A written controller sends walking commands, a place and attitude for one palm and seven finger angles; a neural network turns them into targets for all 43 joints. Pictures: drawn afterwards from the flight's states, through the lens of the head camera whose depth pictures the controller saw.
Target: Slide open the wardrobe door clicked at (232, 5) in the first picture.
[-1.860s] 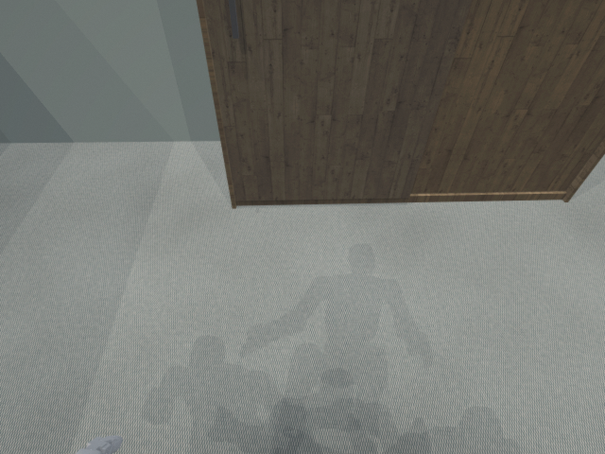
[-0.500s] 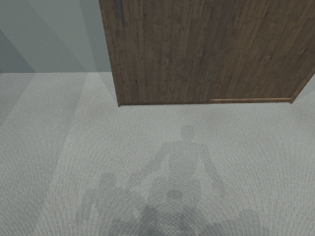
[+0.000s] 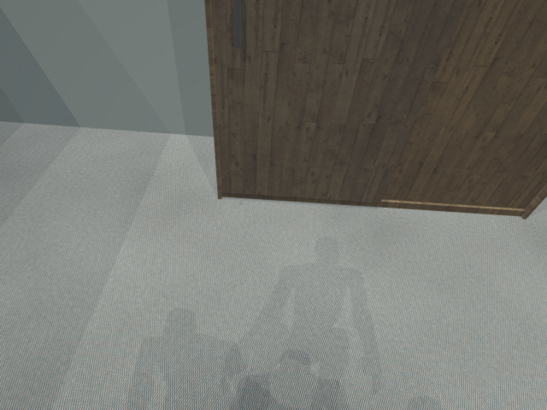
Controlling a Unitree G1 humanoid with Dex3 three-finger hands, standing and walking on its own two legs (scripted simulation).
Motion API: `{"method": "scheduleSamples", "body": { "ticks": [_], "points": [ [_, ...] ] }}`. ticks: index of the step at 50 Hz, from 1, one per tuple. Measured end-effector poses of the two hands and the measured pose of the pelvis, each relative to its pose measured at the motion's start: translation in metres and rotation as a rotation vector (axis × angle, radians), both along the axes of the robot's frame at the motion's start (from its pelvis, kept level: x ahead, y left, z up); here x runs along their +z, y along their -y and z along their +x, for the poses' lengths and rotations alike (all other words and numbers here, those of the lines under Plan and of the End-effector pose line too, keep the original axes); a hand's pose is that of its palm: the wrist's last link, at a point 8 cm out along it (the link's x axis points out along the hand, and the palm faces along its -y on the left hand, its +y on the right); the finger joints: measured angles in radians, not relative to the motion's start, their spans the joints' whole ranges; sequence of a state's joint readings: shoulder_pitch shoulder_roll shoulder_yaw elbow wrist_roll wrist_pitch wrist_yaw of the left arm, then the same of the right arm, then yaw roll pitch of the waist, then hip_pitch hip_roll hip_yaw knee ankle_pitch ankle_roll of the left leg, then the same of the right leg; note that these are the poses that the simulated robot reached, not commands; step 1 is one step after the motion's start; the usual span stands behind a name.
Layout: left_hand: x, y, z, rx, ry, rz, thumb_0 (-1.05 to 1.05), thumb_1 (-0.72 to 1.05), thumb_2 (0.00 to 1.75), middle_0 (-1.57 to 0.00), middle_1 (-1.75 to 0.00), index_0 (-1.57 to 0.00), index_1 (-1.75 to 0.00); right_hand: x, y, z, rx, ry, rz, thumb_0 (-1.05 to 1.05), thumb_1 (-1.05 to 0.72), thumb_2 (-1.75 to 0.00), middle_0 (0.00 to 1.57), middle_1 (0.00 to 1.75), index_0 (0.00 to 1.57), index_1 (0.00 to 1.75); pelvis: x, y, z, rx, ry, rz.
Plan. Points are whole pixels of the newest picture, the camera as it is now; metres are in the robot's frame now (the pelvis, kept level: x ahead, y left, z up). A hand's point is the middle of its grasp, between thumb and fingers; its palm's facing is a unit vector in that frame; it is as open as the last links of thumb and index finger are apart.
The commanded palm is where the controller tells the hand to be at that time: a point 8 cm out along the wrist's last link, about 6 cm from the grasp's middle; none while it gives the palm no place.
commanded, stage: walk to a spot facing it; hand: left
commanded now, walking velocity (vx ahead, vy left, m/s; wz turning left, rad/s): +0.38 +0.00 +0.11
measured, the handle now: (238, 18) +1.24 +0.20 +0.13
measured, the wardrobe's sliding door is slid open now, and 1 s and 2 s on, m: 0.00 0.00 0.00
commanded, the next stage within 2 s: turn to face it in 0.84 s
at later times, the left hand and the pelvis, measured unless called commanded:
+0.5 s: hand (210, 320) +0.33 +0.14 -0.17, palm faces +0.03 -0.98 -0.20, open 7.4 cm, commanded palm none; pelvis +0.21 -0.04 -0.02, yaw +3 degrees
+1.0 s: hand (207, 347) +0.28 +0.14 -0.19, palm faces +0.37 -0.92 -0.14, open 7.4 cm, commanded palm none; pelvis +0.41 +0.01 -0.01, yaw +17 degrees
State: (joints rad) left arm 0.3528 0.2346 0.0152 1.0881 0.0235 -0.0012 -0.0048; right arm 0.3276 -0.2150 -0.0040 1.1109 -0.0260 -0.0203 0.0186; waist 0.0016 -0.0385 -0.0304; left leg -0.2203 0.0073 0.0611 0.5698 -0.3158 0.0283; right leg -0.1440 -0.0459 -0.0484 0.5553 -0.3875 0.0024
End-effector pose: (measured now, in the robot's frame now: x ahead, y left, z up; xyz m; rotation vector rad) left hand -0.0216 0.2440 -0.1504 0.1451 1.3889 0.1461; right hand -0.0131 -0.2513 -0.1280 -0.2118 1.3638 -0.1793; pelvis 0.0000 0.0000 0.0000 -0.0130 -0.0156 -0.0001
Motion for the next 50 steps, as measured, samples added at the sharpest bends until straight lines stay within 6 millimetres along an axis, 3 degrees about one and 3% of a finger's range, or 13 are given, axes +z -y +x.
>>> {"method": "scheduleSamples", "body": {
  "ticks": [4, 8, 14, 18, 21, 23, 26, 31, 35, 41, 46, 50],
  "points": [
    [0.002, 0.002, 0.008, -0.013, -0.088, -0.027, 0.01, 0.91, 0.9, -0.2, -0.3, -0.2, -0.3, 0.002, -0.026, -0.008, -0.068, -0.026, 0.024, 0.0, -0.91, -0.9, 0.2, 0.3, 0.2, 0.3, 0.004, -0.008, 0.025, -0.014, -0.007, 0.01],
    [0.01, 0.005, 0.052, -0.012, -0.047, -0.038, 0.01, 0.91, 0.9, -0.2, -0.3, -0.2, -0.3, 0.009, -0.05, -0.02, -0.101, -0.131, 0.065, 0.0, -0.91, -0.9, 0.2, 0.3, 0.2, 0.3, 0.012, -0.009, 0.051, 0.01, -0.014, 0.01],
    [0.014, 0.015, 0.15, -0.024, 0.069, -0.025, 0.01, 0.92, 0.9, -0.2, -0.3, -0.2, -0.3, 0.012, -0.064, -0.017, -0.152, -0.268, 0.114, 0.0, -0.91, -0.9, 0.21, 0.3, 0.2, 0.3, 0.01, 0.0, 0.099, 0.016, -0.018, 0.019],
    [0.013, 0.028, 0.231, -0.067, 0.147, -0.011, 0.01, 0.92, 0.9, -0.2, -0.3, -0.19, -0.3, 0.003, -0.057, 0.007, -0.183, -0.31, 0.132, 0.0, -0.9, -0.9, 0.21, 0.3, 0.2, 0.3, 0.001, 0.013, 0.139, 0.012, -0.017, 0.027],
    [0.009, 0.043, 0.293, -0.09, 0.231, 0.004, 0.01, 0.92, 0.9, -0.2, -0.3, -0.19, -0.3, -0.012, -0.042, 0.037, -0.185, -0.334, 0.142, 0.0, -0.9, -0.9, 0.21, 0.3, 0.2, 0.3, -0.013, 0.027, 0.176, 0.02, -0.012, 0.028],
    [0.009, 0.052, 0.322, -0.083, 0.292, 0.019, 0.01, 0.92, 0.9, -0.2, -0.3, -0.2, -0.3, -0.022, -0.026, 0.067, -0.166, -0.333, 0.144, 0.0, -0.9, -0.9, 0.21, 0.3, 0.2, 0.3, -0.019, 0.037, 0.197, 0.032, -0.004, 0.023],
    [0.016, 0.06, 0.339, -0.034, 0.325, 0.022, 0.0, 0.91, 0.9, -0.2, -0.3, -0.2, -0.3, -0.026, 0.0, 0.134, -0.113, -0.242, 0.121, 0.0, -0.91, -0.9, 0.21, 0.3, 0.2, 0.3, -0.013, 0.046, 0.221, 0.059, 0.018, 0.019],
    [0.026, 0.061, 0.333, 0.06, 0.264, 0.05, -0.01, 0.94, 0.89, -0.2, -0.3, -0.2, -0.3, -0.016, 0.032, 0.271, -0.01, -0.003, 0.071, 0.0, -0.91, -0.9, 0.2, 0.3, 0.2, 0.3, 0.003, 0.052, 0.263, 0.091, 0.023, 0.01],
    [0.024, 0.059, 0.318, 0.106, 0.171, 0.052, -0.01, 0.95, 0.9, -0.2, -0.3, -0.2, -0.3, -0.002, 0.036, 0.366, 0.061, 0.139, 0.059, 0.0, -0.91, -0.9, 0.2, 0.3, 0.2, 0.3, 0.009, 0.052, 0.295, 0.124, 0.018, -0.003],
    [0.015, 0.069, 0.296, 0.219, 0.036, 0.002, 0.0, 0.93, 0.9, -0.2, -0.3, -0.2, -0.3, 0.012, 0.011, 0.476, 0.204, 0.215, 0.073, 0.0, -0.91, -0.9, 0.2, 0.3, 0.19, 0.3, 0.009, 0.041, 0.342, 0.192, 0.011, -0.02],
    [0.006, 0.074, 0.282, 0.33, -0.08, -0.049, 0.0, 0.92, 0.9, -0.2, -0.3, -0.2, -0.3, 0.011, -0.035, 0.556, 0.35, 0.223, 0.087, 0.0, -0.91, -0.9, 0.2, 0.3, 0.19, 0.3, 0.002, 0.02, 0.381, 0.254, 0.005, -0.027],
    [-0.007, 0.061, 0.283, 0.391, -0.164, -0.079, 0.01, 0.91, 0.9, -0.2, -0.3, -0.2, -0.3, 0.0, -0.073, 0.609, 0.42, 0.277, 0.082, 0.0, -0.91, -0.9, 0.2, 0.3, 0.2, 0.3, -0.015, -0.009, 0.413, 0.289, -0.001, -0.025]
  ]
}}
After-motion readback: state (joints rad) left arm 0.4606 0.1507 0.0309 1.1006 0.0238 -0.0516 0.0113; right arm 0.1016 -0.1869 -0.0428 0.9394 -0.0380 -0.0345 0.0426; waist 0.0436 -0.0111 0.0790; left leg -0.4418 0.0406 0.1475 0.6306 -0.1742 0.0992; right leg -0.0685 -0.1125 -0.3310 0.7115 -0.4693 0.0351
